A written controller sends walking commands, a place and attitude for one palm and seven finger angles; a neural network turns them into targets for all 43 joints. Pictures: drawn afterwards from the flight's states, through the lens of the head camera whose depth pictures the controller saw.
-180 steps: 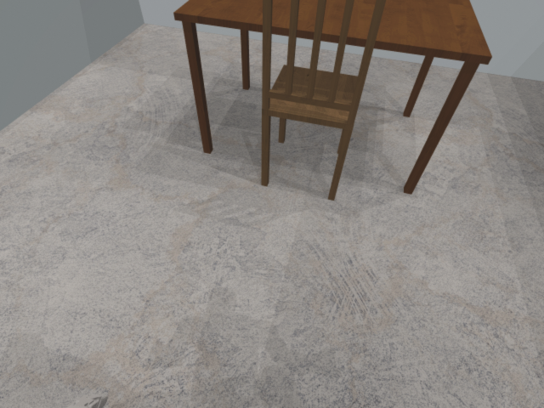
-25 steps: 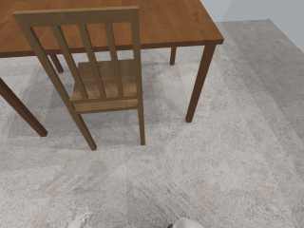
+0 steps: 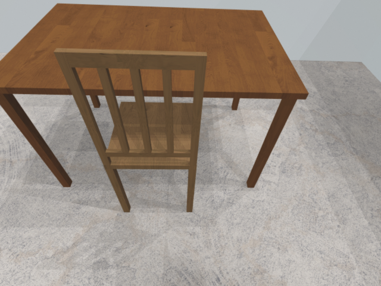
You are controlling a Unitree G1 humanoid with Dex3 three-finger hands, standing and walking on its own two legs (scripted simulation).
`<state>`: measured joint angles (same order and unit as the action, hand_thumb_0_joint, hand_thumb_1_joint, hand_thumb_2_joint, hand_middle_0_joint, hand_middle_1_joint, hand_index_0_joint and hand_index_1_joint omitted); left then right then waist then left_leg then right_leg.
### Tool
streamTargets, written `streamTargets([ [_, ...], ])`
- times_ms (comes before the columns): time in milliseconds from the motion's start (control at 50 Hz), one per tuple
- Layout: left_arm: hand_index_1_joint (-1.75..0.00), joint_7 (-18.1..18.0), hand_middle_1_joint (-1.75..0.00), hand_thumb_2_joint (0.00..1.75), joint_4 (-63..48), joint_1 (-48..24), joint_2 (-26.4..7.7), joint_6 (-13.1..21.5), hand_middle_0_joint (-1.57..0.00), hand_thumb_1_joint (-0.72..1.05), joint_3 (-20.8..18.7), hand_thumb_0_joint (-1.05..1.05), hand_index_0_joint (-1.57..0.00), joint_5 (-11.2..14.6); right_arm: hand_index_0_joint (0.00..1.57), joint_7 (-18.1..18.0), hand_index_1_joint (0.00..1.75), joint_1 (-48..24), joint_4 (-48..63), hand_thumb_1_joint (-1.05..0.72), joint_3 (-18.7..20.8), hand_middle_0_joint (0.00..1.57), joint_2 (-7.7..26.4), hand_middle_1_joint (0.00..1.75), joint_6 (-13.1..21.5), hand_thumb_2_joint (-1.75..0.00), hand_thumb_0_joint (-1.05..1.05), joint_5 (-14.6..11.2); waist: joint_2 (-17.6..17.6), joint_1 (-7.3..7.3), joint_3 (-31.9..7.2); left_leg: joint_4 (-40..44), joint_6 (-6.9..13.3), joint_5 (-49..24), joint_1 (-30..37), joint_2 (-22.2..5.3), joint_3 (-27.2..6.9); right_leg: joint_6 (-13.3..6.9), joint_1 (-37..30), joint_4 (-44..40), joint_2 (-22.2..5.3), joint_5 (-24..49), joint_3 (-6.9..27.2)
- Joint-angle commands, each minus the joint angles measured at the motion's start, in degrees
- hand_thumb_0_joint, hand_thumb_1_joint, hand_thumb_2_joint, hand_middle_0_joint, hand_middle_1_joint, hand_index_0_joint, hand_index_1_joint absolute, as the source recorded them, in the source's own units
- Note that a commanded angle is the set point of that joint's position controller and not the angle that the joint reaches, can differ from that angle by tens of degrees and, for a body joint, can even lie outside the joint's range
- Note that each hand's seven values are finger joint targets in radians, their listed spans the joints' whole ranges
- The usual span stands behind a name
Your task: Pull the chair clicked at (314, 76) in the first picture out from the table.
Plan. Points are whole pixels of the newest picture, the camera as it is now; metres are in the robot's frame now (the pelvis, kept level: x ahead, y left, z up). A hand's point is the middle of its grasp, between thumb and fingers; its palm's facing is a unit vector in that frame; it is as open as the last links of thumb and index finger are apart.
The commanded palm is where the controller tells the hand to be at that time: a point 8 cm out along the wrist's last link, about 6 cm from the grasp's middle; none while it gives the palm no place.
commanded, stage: take the last steps up to it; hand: left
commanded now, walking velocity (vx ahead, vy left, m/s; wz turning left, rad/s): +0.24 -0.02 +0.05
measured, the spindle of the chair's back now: (142, 116) +0.62 +0.18 -0.05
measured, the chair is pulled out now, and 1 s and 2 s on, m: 0.00 0.00 0.00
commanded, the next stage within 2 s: come to a stop and stand still in 0.34 s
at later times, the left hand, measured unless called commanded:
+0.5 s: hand out of the picture +0.08 +0.15 -0.20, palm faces +0.12 -0.99 -0.09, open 7.4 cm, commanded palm none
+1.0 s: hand (133, 260) +0.21 +0.15 -0.16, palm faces +0.04 -0.96 -0.29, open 7.4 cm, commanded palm none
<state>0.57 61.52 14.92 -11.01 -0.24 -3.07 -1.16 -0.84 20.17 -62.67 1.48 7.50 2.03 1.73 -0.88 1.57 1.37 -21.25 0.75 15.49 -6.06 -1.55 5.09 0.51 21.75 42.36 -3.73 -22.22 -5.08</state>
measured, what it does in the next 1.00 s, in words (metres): walks ahead: right foot, then left foot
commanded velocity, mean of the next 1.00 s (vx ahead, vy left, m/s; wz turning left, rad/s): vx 0.00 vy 0.01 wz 0.01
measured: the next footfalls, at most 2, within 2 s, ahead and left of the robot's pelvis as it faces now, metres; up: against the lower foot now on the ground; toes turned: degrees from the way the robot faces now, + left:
right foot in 0.08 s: +0.10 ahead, -0.13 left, +0.00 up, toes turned -6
left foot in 0.42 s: +0.21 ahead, +0.10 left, +0.00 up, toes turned +10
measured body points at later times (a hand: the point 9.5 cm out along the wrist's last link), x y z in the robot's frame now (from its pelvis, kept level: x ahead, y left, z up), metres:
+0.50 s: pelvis +0.14 +0.01 -0.01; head +0.15 +0.04 +0.43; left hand +0.07 +0.20 -0.19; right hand +0.23 -0.21 -0.15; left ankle +0.17 +0.09 -0.74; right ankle +0.06 -0.12 -0.71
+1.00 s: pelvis +0.16 -0.05 -0.01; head +0.19 -0.08 +0.44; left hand +0.21 +0.20 -0.14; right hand +0.20 -0.28 -0.18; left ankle +0.12 +0.09 -0.69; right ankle +0.17 -0.14 -0.74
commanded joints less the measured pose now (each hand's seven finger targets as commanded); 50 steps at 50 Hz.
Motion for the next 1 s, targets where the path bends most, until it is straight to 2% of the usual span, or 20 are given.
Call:
streamTargets([
  [0,-0.3,0.37,-0.3,0.9,-2.6,3.25,-1.05,2.23,-0.2,0.9,-0.18,0.0,-0.2,-0.12,0.2,-0.53,0.3,0.73,0.97,-0.9,2.32,0.2,9.56,0.3,0.12,-0.9,0.0,-0.37,6.52,-2.51,1.85,1.54,6.6,-1.68,-6.04,-11.35,-7.99,-0.45,-9.56,-13.45,1.91,8.69,-2.84],
  [20,-0.3,0.06,-0.3,0.9,-1.36,6.83,-2.6,2.58,-0.2,0.9,-0.66,0.0,-0.2,-0.34,0.2,-0.37,0.3,0.43,0.95,-0.9,2.05,0.2,8.11,0.3,0.24,-0.9,0.0,-0.67,2.2,-4.0,1.54,-3.5,4.74,3.41,-11.77,-8.53,-6.3,-1.15,-17.24,-17.11,0.48,9.49,-0.23],
  [60,-0.3,-0.74,-0.3,0.9,0.82,17.08,-10.93,3.26,-0.2,0.9,-2.12,0.0,-0.2,-0.31,0.2,0.37,0.3,-1.9,4.13,-0.9,1.05,0.2,4.38,0.3,0.74,-0.9,0.0,-1.16,-16.14,-7.51,-1.53,-29.07,1.27,18.74,-28.08,0.84,2.09,-9.92,-28.02,-29.94,-18.86,0.52,27.56],
  [80,-0.3,-1.21,-0.3,0.9,1.0,17.68,-10.84,3.2,-0.2,0.9,-2.01,0.0,-0.2,0.21,0.2,0.38,0.3,-3.85,4.9,-0.9,1.57,0.2,6.49,0.3,0.15,-0.9,0.0,-0.92,-13.99,-7.74,-0.46,-38.0,1.71,19.14,-29.48,-0.46,-1.93,-12.64,-23.94,-33.6,-20.76,-4.59,31.05],
  [140,-0.3,-1.95,-0.3,0.9,-0.61,9.35,-4.32,3.58,-0.2,0.9,-0.64,0.0,-0.2,-0.15,0.2,1.07,0.3,-6.2,4.09,-0.9,1.89,0.2,5.34,0.3,0.07,-0.9,0.0,-0.57,-4.73,-3.58,4.69,-41.9,1.24,7.51,-28.61,-5.02,-4.49,-11.84,-13.65,-32.93,-16.08,2.57,18.9],
  [200,-0.3,-2.1,-0.3,0.9,-0.73,7.73,-3.31,4.24,-0.2,0.9,-0.04,0.0,-0.2,-0.61,0.2,1.36,0.3,-3.75,3.07,-0.9,1.37,0.2,2.31,0.3,-0.55,-0.9,0.0,-0.65,-4.8,-0.99,3.76,-32.07,-0.05,5.63,-21.35,-4.5,-1.49,-10.41,-8.9,-31.34,-12.79,18.14,8.37],
  [300,-0.3,-1.93,-0.3,0.9,0.9,9.3,-4.33,3.94,-0.2,0.9,-0.26,0.0,-0.2,-0.26,0.2,1.45,0.3,-6.09,4.05,-0.9,0.69,0.2,1.91,0.3,0.21,-0.9,0.0,-0.78,-5.68,-1.89,2.19,-17.53,0.05,0.3,-14.49,-1.88,1.4,-9.19,-10.84,-28.03,-10.33,22.48,4.87],
  [360,-0.3,-1.84,-0.3,0.9,1.74,8.49,-3.07,3.25,-0.2,0.9,-0.1,0.0,-0.2,0.2,0.2,0.82,0.3,-1.47,2.02,-0.9,0.75,0.2,3.76,0.3,1.05,-0.9,0.0,-0.55,-3.38,0.34,0.72,-5.9,0.12,-6.62,-2.46,-1.12,1.94,-6.05,-8.6,-19.81,-6.72,18.85,2.24],
  [380,-0.3,-1.61,-0.3,0.9,1.52,9.61,-1.26,2.91,-0.2,0.9,0.36,0.0,-0.2,0.15,0.2,0.45,0.3,1.75,1.22,-0.9,1.37,0.2,6.8,0.3,1.39,-0.9,0.0,-0.53,3.98,1.24,-0.4,-3.96,1.5,-9.55,3.79,-5.35,-3.33,-4.32,-3.45,-12.52,-3.88,12.23,0.49],
  [400,-0.3,-1.51,-0.3,0.9,0.54,10.14,1.26,2.87,-0.2,0.9,0.64,0.0,-0.2,0.41,0.2,-0.1,0.3,5.22,1.08,-0.9,2.4,0.2,11.45,0.3,1.41,-0.9,0.0,0.04,14.16,2.19,-2.06,0.49,6.62,-13.75,8.89,-16.25,-16.98,-2.04,4.79,-1.61,1.04,-0.53,-3.26],
  [420,-0.3,-1.87,-0.3,0.9,-0.66,8.17,0.69,2.68,-0.2,0.9,0.85,0.0,-0.2,0.06,0.2,-0.54,0.3,6.97,0.45,-0.9,2.52,0.2,12.72,0.3,0.83,-0.9,0.0,-0.13,19.87,3.05,-3.07,6.39,9.68,-13.15,7.84,-20.83,-23.58,-1.45,7.15,10.39,3.6,-13.62,-2.13],
  [440,-0.3,-2.12,-0.3,0.9,-0.56,6.27,0.03,2.14,-0.2,0.9,0.67,0.0,-0.2,0.0,0.2,-1.23,0.3,4.09,0.94,-0.9,1.96,0.2,11.26,0.3,0.51,-0.9,0.0,-0.25,16.32,2.17,-0.48,7.11,11.04,-15.89,1.94,-21.37,-23.13,-1.77,7.36,15.63,1.21,-12.43,2.44],
  [500,-0.3,-2.28,-0.3,0.9,2.27,8.53,2.57,1.33,-0.2,0.9,1.47,0.0,-0.2,0.54,0.2,-1.92,0.3,-7.01,3.35,-0.9,0.09,0.2,6.42,0.3,0.83,-0.9,0.0,-0.6,6.0,-3.22,0.28,4.3,9.12,-38.35,-4.8,-16.02,-9.82,0.52,-0.8,9.1,-1.95,-3.89,4.94],
  [560,-0.3,-2.86,-0.3,0.9,2.29,8.69,1.03,-0.29,-0.2,0.9,1.51,0.0,-0.2,0.59,0.2,-2.2,0.3,-7.57,2.99,-0.9,0.67,0.2,7.91,0.3,-0.09,-0.9,0.0,-1.05,7.2,-2.69,-4.07,2.32,7.89,-45.15,-0.33,-14.84,-5.94,1.61,-4.34,1.15,-0.82,-0.86,3.27],
  [680,-0.3,-2.82,-0.3,0.9,-2.31,3.95,-2.31,-2.09,-0.2,0.9,0.03,0.0,-0.2,0.01,0.2,-2.31,0.3,-7.43,3.92,-0.9,2.93,0.2,10.95,0.3,-2.14,-0.9,0.0,-0.53,9.42,-1.79,-1.84,0.55,8.85,-44.71,-1.02,-17.27,-7.57,0.45,-2.79,1.25,0.41,-1.39,3.43],
  [780,-0.3,-2.89,-0.3,0.9,-3.12,5.82,-3.9,-0.78,-0.2,0.9,-0.24,0.0,-0.2,-0.18,0.2,-1.26,0.3,-8.96,4.89,-0.9,3.23,0.2,10.09,0.3,-2.88,-0.9,0.0,-0.73,5.83,-3.59,-3.69,-6.43,3.43,-26.73,-3.83,-11.37,-4.47,0.13,-11.33,-17.18,0.08,17.19,3.35],
  [820,-0.3,-3.1,-0.3,0.9,-3.71,2.69,-9.65,0.5,-0.2,0.9,-0.49,0.0,-0.2,-0.49,0.2,-0.41,0.3,-6.4,5.75,-0.9,2.5,0.2,5.3,0.3,-3.15,-0.9,0.0,-1.48,-8.62,-1.08,-3.91,-14.96,-2.16,5.34,-11.2,-0.87,1.09,-6.26,-14.08,-20.35,-14.56,44.31,16.5],
  [840,-0.3,-3.02,-0.3,0.9,-4.05,3.55,-10.56,0.67,-0.2,0.9,-0.6,0.0,-0.2,-0.25,0.2,-0.63,0.3,-7.94,6.24,-0.9,2.28,0.2,5.17,0.3,-4.21,-0.9,0.0,-1.32,-11.0,-3.03,-5.28,-21.47,-2.23,17.02,-12.06,0.37,-1.72,-9.92,-13.85,-21.48,-17.24,51.39,19.26],
  [880,-0.3,-3.38,-0.3,0.9,-4.04,1.33,-9.26,0.8,-0.2,0.9,-0.41,0.0,-0.2,-0.15,0.2,-0.98,0.3,-7.4,5.71,-0.9,2.44,0.2,6.28,0.3,-4.87,-0.9,0.0,-1.31,-10.41,-1.96,-5.1,-30.51,-2.35,16.98,-14.48,0.18,-5.43,-12.3,-15.08,-19.97,-16.7,56.17,17.65],
  [980,-0.3,-3.48,-0.3,0.9,-5.04,0.03,-9.45,0.56,-0.2,0.9,-0.85,0.0,-0.2,-0.07,0.2,-0.29,0.3,-7.88,4.9,-0.9,2.36,0.2,6.96,0.3,-5.21,-0.9,0.0,-1.27,-6.16,-2.87,-2.81,-34.76,-3.74,11.28,-16.98,0.13,-5.8,-11.43,-14.84,-21.27,-13.86,44.7,13.53],
])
